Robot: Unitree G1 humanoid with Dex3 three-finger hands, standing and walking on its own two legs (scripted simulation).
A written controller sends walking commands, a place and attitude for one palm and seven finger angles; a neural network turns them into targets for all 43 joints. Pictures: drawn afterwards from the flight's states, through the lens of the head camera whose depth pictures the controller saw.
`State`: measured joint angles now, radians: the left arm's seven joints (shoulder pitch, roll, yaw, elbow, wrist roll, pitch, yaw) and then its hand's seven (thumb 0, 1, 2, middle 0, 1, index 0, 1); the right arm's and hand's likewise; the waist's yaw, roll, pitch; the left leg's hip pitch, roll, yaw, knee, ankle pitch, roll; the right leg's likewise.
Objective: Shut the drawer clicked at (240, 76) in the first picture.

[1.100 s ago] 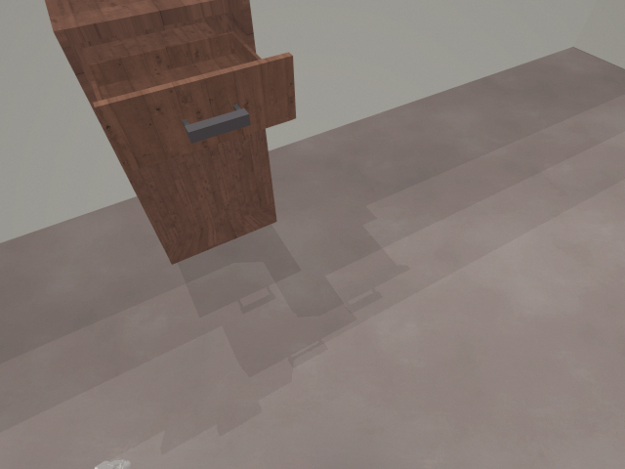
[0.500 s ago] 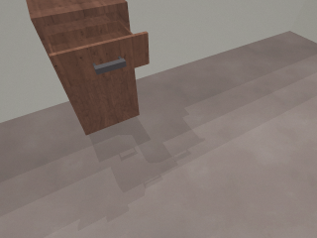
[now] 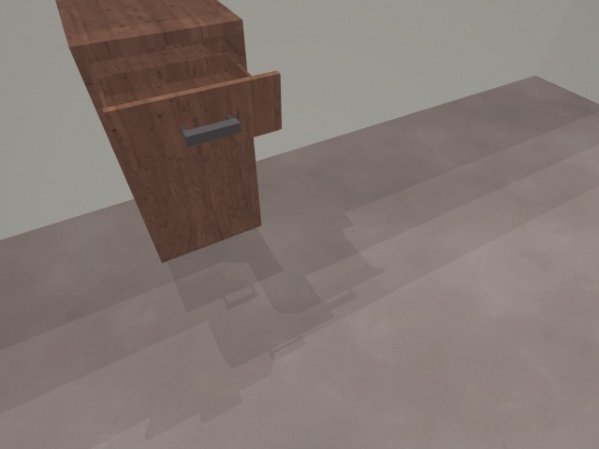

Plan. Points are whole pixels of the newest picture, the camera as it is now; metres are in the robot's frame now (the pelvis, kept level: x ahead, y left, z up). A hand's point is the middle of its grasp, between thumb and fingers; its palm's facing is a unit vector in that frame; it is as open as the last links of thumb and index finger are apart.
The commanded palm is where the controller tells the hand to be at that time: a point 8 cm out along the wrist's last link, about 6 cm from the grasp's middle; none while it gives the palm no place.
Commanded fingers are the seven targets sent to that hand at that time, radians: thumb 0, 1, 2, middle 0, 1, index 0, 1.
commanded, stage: look at it before walking up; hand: left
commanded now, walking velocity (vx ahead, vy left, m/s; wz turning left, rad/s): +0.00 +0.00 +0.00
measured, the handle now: (209, 127) +0.80 +0.27 +0.00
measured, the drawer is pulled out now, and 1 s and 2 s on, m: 0.30 0.30 0.30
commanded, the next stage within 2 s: walk to a spot facing it in 0.34 s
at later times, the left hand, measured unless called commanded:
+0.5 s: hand out of the picture +0.02 +0.22 -0.17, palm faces -0.02 -0.96 -0.27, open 7.4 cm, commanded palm none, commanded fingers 0.00 0.90 0.90 -0.20 -0.30 -0.20 -0.30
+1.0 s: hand out of the picture +0.06 +0.15 -0.17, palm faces -0.14 -0.97 -0.17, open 7.4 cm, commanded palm none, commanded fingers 0.00 0.90 0.90 -0.20 -0.30 -0.20 -0.30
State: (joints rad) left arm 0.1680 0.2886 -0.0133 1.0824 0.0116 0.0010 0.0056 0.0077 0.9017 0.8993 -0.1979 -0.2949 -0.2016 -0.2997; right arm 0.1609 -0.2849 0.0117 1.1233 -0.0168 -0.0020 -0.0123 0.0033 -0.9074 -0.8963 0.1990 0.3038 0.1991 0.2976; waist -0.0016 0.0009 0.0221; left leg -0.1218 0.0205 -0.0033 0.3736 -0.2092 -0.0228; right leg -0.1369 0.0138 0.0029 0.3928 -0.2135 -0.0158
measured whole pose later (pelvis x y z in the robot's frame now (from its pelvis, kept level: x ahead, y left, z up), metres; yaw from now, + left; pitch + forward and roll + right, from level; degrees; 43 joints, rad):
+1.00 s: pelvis +0.08 -0.02 +0.00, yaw -14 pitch +0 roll +0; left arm 0.45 0.13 0.03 1.04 0.03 -0.04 -0.01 0.01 0.90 0.90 -0.20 -0.29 -0.20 -0.30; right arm 0.19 -0.20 -0.06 0.99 -0.03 0.00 0.01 0.01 -0.91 -0.90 0.20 0.30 0.20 0.30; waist 0.04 0.02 0.03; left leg -0.55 0.10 0.06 1.04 -0.27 -0.04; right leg -0.14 0.06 0.02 0.41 -0.28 -0.07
